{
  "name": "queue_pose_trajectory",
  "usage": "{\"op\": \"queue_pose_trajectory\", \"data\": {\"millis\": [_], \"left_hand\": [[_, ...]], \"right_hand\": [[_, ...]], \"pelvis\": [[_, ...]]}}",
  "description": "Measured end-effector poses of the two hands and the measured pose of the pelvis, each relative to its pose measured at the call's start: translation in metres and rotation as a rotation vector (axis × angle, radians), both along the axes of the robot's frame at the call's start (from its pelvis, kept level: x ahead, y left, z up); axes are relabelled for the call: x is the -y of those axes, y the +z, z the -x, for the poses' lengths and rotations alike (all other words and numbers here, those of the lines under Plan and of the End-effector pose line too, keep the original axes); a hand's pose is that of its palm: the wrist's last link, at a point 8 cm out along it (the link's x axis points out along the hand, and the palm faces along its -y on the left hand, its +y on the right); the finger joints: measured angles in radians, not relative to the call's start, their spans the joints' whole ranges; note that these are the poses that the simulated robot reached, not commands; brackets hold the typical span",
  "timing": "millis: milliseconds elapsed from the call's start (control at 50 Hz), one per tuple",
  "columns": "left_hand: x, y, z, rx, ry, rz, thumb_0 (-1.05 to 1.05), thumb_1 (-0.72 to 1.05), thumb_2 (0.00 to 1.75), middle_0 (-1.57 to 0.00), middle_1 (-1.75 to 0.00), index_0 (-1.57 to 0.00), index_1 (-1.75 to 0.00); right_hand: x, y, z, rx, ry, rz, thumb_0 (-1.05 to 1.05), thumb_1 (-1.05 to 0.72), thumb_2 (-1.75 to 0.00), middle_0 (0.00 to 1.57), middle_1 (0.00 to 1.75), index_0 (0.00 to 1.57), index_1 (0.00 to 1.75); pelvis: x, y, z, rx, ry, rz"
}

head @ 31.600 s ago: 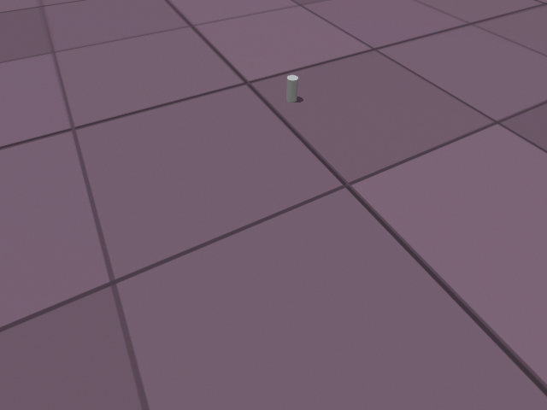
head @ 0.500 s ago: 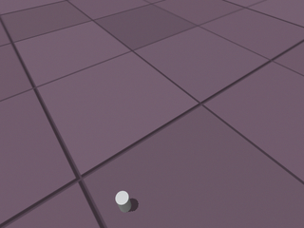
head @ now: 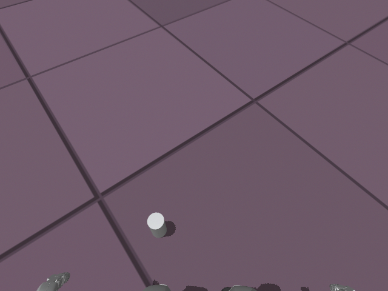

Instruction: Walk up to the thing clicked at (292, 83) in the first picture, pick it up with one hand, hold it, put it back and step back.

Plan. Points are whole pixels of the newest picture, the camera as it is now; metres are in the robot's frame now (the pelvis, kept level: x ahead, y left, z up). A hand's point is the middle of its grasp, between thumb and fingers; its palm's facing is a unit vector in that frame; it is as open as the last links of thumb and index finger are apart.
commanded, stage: step back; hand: left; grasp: from the side
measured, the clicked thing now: (157, 225) +0.43 +0.17 -0.69
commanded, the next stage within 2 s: none
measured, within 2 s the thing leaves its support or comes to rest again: neither
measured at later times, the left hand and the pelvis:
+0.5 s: hand out of the picture +0.04 +0.28 -0.17, palm faces -0.11 -0.91 -0.40, open 7.4 cm; pelvis -0.08 +0.03 -0.02, yaw -5 degrees
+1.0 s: hand out of the picture -0.07 +0.30 -0.16, palm faces -0.03 -0.94 -0.34, open 7.4 cm; pelvis -0.21 +0.05 +0.00, yaw -2 degrees
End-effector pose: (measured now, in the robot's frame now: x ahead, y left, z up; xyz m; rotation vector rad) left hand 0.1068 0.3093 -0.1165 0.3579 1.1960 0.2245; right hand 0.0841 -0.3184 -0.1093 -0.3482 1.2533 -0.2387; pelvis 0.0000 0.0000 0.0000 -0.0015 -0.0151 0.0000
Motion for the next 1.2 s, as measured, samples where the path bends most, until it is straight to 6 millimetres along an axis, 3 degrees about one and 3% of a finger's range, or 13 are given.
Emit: {"op": "queue_pose_trajectory", "data": {"millis": [80, 180, 320, 540, 700, 840, 920, 1000, 1100, 1200], "left_hand": [[-0.023, -0.015, -0.008, 0.036, -0.008, 0.007, 0.01, 0.90, 0.89, -0.21, -0.30, -0.20, -0.30], [-0.027, -0.015, -0.002, 0.035, -0.020, 0.023, 0.01, 0.90, 0.89, -0.20, -0.30, -0.20, -0.30], [-0.025, -0.015, 0.031, -0.015, -0.060, 0.037, 0.01, 0.90, 0.89, -0.20, -0.30, -0.20, -0.30], [-0.012, -0.002, 0.082, -0.008, -0.096, -0.014, 0.01, 0.90, 0.89, -0.21, -0.30, -0.20, -0.30], [-0.012, 0.021, 0.108, 0.064, -0.076, -0.023, 0.01, 0.90, 0.89, -0.21, -0.30, -0.21, -0.30], [-0.025, 0.008, 0.129, 0.135, -0.090, 0.005, 0.01, 0.90, 0.89, -0.21, -0.30, -0.21, -0.30], [-0.036, -0.009, 0.154, 0.130, -0.071, 0.037, 0.01, 0.90, 0.89, -0.21, -0.30, -0.20, -0.30], [-0.040, -0.006, 0.186, 0.087, -0.050, 0.054, 0.01, 0.90, 0.89, -0.21, -0.30, -0.20, -0.30], [-0.047, -0.005, 0.231, 0.048, -0.037, 0.042, 0.01, 0.90, 0.89, -0.21, -0.30, -0.20, -0.30], [-0.046, -0.009, 0.276, -0.022, -0.061, 0.001, 0.01, 0.90, 0.89, -0.20, -0.30, -0.20, -0.30]], "right_hand": [[-0.013, -0.001, 0.030, -0.037, -0.002, 0.047, 0.00, -0.91, -0.90, 0.21, 0.30, 0.20, 0.30], [-0.034, 0.010, 0.064, -0.087, -0.010, 0.050, 0.00, -0.91, -0.90, 0.21, 0.30, 0.20, 0.30], [-0.047, 0.007, 0.073, -0.003, -0.038, 0.041, 0.00, -0.90, -0.90, 0.21, 0.30, 0.21, 0.30], [-0.037, -0.023, 0.093, 0.109, -0.063, -0.038, 0.00, -0.90, -0.90, 0.21, 0.30, 0.21, 0.30], [-0.031, -0.006, 0.127, 0.083, -0.026, -0.024, 0.00, -0.90, -0.90, 0.21, 0.30, 0.21, 0.30], [-0.036, -0.005, 0.166, 0.058, 0.020, 0.042, 0.00, -0.91, -0.90, 0.21, 0.30, 0.20, 0.30], [-0.053, 0.001, 0.195, 0.058, 0.030, 0.051, 0.00, -0.91, -0.90, 0.21, 0.30, 0.20, 0.30], [-0.060, 0.017, 0.221, 0.063, 0.032, 0.052, 0.00, -0.90, -0.90, 0.21, 0.30, 0.21, 0.30], [-0.057, 0.027, 0.237, 0.106, 0.035, 0.065, 0.00, -0.90, -0.90, 0.21, 0.30, 0.21, 0.30], [-0.044, 0.023, 0.254, 0.178, 0.034, 0.064, 0.00, -0.90, -0.90, 0.21, 0.30, 0.21, 0.30]], "pelvis": [[-0.019, -0.012, 0.013, -0.003, 0.008, 0.012], [-0.028, -0.002, 0.027, -0.003, 0.003, 0.028], [-0.037, -0.001, 0.045, -0.001, -0.044, 0.017], [-0.026, -0.014, 0.088, 0.042, -0.082, 0.026], [-0.024, 0.001, 0.121, 0.008, -0.082, -0.037], [-0.040, -0.010, 0.163, 0.011, -0.028, 0.001], [-0.049, -0.015, 0.188, 0.045, -0.039, -0.029], [-0.051, -0.004, 0.205, 0.036, -0.030, 0.029], [-0.047, 0.001, 0.233, 0.015, -0.063, 0.031], [-0.037, -0.006, 0.269, 0.018, -0.105, 0.017]]}}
